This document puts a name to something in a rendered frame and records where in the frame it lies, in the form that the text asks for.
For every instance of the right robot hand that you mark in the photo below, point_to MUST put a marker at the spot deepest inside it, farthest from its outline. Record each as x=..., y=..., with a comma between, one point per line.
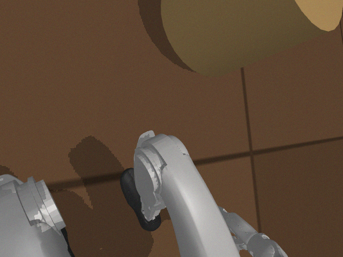
x=239, y=227

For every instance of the right robot arm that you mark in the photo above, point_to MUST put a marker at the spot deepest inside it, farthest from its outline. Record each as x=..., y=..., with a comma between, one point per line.
x=260, y=245

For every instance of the left robot foot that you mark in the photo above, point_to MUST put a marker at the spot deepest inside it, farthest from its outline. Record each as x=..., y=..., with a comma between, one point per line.
x=64, y=232

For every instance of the right robot foot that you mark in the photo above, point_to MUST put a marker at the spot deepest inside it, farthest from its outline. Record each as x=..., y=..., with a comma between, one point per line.
x=127, y=182

